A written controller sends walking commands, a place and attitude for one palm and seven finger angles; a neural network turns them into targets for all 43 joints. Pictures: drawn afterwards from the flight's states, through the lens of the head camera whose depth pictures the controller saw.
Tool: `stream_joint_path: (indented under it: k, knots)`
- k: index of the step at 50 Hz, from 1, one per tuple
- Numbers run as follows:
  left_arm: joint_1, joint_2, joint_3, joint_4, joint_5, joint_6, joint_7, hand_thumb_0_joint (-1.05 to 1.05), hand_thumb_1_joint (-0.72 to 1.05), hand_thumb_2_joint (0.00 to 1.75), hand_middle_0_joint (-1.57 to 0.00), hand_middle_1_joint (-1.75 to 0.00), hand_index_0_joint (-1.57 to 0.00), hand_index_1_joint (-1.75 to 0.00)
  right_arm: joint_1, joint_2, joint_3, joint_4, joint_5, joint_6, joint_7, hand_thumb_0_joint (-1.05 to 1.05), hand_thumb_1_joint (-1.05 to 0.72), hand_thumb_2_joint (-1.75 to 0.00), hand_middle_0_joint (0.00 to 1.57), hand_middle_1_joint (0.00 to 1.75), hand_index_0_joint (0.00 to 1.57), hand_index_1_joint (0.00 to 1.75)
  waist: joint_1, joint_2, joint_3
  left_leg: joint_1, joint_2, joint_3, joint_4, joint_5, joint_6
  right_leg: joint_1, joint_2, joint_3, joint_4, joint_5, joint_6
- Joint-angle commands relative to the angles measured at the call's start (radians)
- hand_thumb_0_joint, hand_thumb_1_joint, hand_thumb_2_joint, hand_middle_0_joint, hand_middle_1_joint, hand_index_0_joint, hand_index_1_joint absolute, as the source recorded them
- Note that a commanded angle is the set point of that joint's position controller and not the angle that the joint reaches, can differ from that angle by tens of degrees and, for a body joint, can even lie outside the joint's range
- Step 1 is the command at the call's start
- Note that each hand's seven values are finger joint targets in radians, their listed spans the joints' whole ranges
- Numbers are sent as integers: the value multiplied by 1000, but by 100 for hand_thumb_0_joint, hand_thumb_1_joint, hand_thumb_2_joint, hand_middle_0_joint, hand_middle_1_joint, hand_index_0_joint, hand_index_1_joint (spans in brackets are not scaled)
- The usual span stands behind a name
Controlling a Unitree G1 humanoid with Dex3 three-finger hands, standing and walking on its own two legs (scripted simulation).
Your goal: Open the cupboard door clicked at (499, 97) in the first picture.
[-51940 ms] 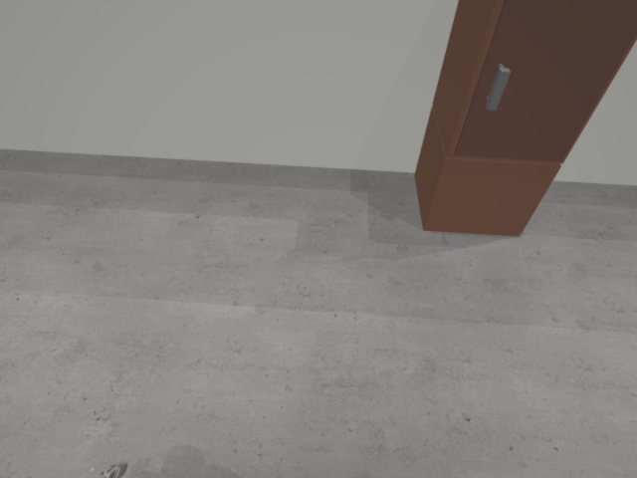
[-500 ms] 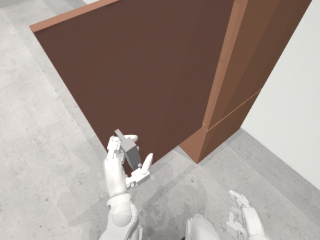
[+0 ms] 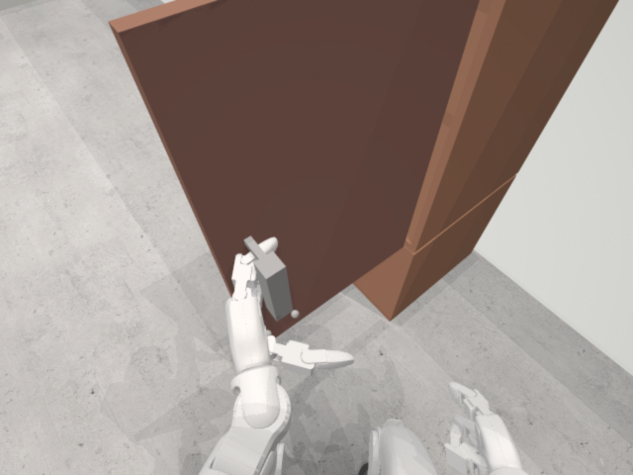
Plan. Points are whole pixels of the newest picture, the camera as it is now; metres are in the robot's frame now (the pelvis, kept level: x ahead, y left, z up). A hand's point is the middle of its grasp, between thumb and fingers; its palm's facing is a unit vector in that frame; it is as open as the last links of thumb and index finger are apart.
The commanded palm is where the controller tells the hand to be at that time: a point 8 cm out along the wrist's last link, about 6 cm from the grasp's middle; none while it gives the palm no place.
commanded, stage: open thumb and fingers to let go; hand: left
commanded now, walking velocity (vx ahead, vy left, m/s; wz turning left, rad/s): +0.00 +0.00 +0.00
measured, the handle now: (266, 277) +0.36 +0.08 +0.03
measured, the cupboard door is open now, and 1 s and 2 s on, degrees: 88 90 90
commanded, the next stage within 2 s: slide the hand sideways off the handle in 0.02 s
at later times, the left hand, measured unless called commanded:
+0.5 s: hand (281, 343) +0.27 +0.06 +0.04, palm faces -0.14 -0.99 +0.04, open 16.2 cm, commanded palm +0.24 +0.11 +0.03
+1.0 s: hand (238, 378) +0.23 +0.10 +0.03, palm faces -0.10 -1.00 +0.00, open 16.3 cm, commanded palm +0.20 +0.16 +0.03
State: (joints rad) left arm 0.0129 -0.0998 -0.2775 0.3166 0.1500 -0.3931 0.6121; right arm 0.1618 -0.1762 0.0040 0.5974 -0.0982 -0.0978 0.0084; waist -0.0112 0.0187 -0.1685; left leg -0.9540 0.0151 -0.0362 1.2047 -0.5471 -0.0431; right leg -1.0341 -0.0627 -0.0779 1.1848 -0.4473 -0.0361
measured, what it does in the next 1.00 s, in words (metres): stands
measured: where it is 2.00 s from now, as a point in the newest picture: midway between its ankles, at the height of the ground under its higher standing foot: outside the picture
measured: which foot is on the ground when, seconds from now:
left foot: down 0.00-1.00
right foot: down 0.00-1.00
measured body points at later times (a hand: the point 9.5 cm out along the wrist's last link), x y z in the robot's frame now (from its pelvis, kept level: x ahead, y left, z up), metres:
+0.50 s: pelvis +0.01 +0.02 -0.01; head +0.08 +0.01 +0.43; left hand +0.27 +0.11 +0.04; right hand +0.18 -0.21 -0.10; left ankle +0.02 +0.15 -0.64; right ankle +0.07 -0.10 -0.64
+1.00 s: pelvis +0.02 +0.02 -0.02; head +0.11 +0.02 +0.42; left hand +0.23 +0.15 +0.04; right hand +0.23 -0.19 -0.10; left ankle +0.02 +0.15 -0.64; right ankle +0.07 -0.10 -0.64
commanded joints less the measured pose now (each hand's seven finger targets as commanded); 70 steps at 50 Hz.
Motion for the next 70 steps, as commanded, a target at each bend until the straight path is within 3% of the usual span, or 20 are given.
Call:
stream_joint_path:
  k: [1, 6, 7, 8, 10, 11, 13, 14, 16, 19, 23, 28, 36, 40, 49, 53, 55, 64, 66, 70]
  knots:
    - [-196, -142, 14, -194, 0, -41, 32, 0, -50, 30, -15, -30, -15, -30, -68, -91, -32, -152, 6, -49, 1, 0, -90, -90, 20, 30, 20, 30, -7, -90, -263, 52, -56, 27, -175, 73, 39, 278, 34, 37, -226, -26, 3]
    - [-240, -146, 13, -191, -3, -36, 37, 0, -50, 30, -15, -30, -15, -30, -75, -94, -32, -147, 5, -47, 1, 0, -90, -90, 20, 30, 20, 30, -14, -108, -265, 50, -56, 23, -171, 61, 40, 265, 34, 35, -224, -42, 5]
    - [-228, -20, -200, -240, 127, -74, -178, 0, -50, 30, -15, -30, -15, -30, 19, -136, -37, -129, 8, -42, 2, 0, -90, -90, 20, 30, 20, 30, -109, -125, -221, 66, -47, 31, -141, 68, 60, 241, 26, 58, -217, 36, 3]
    - [-284, 58, -115, -320, 79, -118, -300, 0, -50, 30, -15, -30, -15, -30, 13, -138, -45, -167, 16, -40, -1, 0, -90, -90, 20, 30, 20, 30, -73, -68, -308, 57, -58, 31, -129, 101, 67, 294, 12, 68, -188, 104, -8]
    - [-228, 87, -107, -329, 15, -148, -481, 0, -50, 30, -15, -30, -15, -30, 5, -133, -41, -193, 35, -43, -9, 0, -90, -90, 20, 30, 20, 30, -60, -64, -312, 49, -56, 30, -124, 93, 66, 319, 7, 78, -169, 117, -7]
    - [-208, 63, -116, -339, -40, -148, -553, 0, -50, 30, -15, -30, -15, -30, 2, -134, -40, -213, 47, -50, -10, 0, -90, -90, 20, 30, 20, 30, -64, -64, -294, 50, -56, 28, -126, 81, 67, 311, 10, 79, -175, 98, -5]
    - [-166, 12, -102, -362, -160, -121, -621, 0, -50, 30, -15, -30, -15, -30, -8, -133, -31, -252, 74, -61, -11, 0, -90, -90, 20, 30, 20, 30, -48, -47, -252, 51, -58, 18, -152, 48, 64, 296, 16, 68, -193, 13, -7]
    - [-120, 7, -77, -339, -199, -101, -626, 0, -50, 30, -15, -30, -15, -30, -6, -135, -29, -260, 82, -62, -12, 0, -90, -90, 20, 30, 20, 30, -44, -88, -219, 37, -56, 14, -159, 30, 62, 280, 20, 61, -202, -28, -1]
    - [-59, 28, -26, -373, -224, -77, -605, 0, -50, 30, -15, -30, -15, -30, -1, -143, -33, -283, 85, -58, -11, 0, -90, -90, 20, 30, 20, 30, -22, -108, -235, 36, -57, 9, -162, 45, 60, 283, 22, 52, -190, -33, 0]
    - [41, 80, 16, -436, -184, -67, -554, 0, -50, 30, -15, -30, -15, -30, 10, -147, -39, -309, 76, -48, 0, 0, -90, -90, 20, 30, 20, 30, 6, -93, -276, 44, -56, 7, -155, 111, 55, 283, 23, 37, -139, 39, -5]
    - [115, 110, 21, -470, -125, -63, -515, 0, -50, 30, -15, -30, -15, -30, 26, -146, -41, -328, 69, -31, 8, 0, -90, -90, 20, 30, 20, 30, 2, -99, -240, 17, -54, 8, -140, 116, 54, 261, 27, 40, -124, 52, -6]
    - [219, 127, 20, -569, -112, -72, -518, 0, -50, 30, -15, -30, -15, -30, 23, -137, -40, -357, 68, -17, 6, 0, -90, -90, 20, 30, 20, 30, 9, -54, -251, 29, -53, 12, -131, 125, 51, 248, 32, 40, -108, 63, -9]
    - [320, 124, -12, -658, -133, -76, -559, 0, -50, 30, -15, -30, -15, -30, 42, -135, -38, -372, 70, -23, -3, 0, -90, -90, 20, 30, 20, 30, -17, -63, -245, 38, -48, -2, -104, 155, 51, 221, 36, 25, -83, 106, -2]
    - [418, 170, 33, -684, -142, -69, -586, 0, -50, 30, -15, -30, -15, -30, 45, -135, -38, -385, 72, -19, -6, 0, -90, -90, 20, 30, 20, 30, 4, -57, -262, 25, -51, 2, -93, 184, 50, 245, 37, 29, -68, 141, -4]
    - [525, 223, 118, -731, -194, -78, -647, 0, -50, 30, -15, -30, -15, -30, 40, -136, -45, -393, 78, -21, -20, 0, -90, -90, 20, 30, 20, 30, 8, -74, -244, -21, -53, 10, -57, 178, 52, 254, 42, 39, -62, 149, 2]
    - [548, 240, 134, -775, -221, -93, -685, 0, -50, 30, -15, -30, -15, -30, 34, -139, -48, -397, 83, -28, -26, 0, -90, -90, 20, 30, 20, 30, 10, -30, -251, -21, -54, 9, -45, 187, 54, 239, 45, 39, -51, 147, -1]
    - [547, 237, 127, -774, -231, -91, -702, 0, -50, 30, -15, -30, -15, -30, 38, -142, -49, -395, 85, -31, -26, 0, -90, -90, 20, 30, 20, 30, -2, -38, -237, -25, -53, 8, -40, 169, 54, 220, 44, 37, -50, 132, 3]
    - [602, 295, 226, -783, -278, -76, -743, 0, -50, 30, -15, -30, -15, -30, 23, -145, -58, -403, 94, -27, -44, 0, -90, -90, 20, 30, 20, 30, 12, -45, -218, -75, -54, 16, -23, 106, 54, 218, 45, 61, -73, 28, 6]
    - [564, 281, 204, -796, -288, -78, -753, 0, -50, 30, -15, -30, -15, -30, 29, -150, -53, -404, 96, -34, -46, 0, -90, -90, 20, 30, 20, 30, -5, -38, -202, -78, -54, 12, -21, 82, 56, 190, 47, 57, -77, -4, 8]
    - [560, 285, 196, -797, -287, -76, -756, 0, -50, 30, -15, -30, -15, -30, 33, -155, -52, -405, 93, -47, -48, 0, -90, -90, 20, 30, 20, 30, 1, -21, -217, -73, -52, 5, -24, 75, 56, 176, 46, 51, -68, -27, 4]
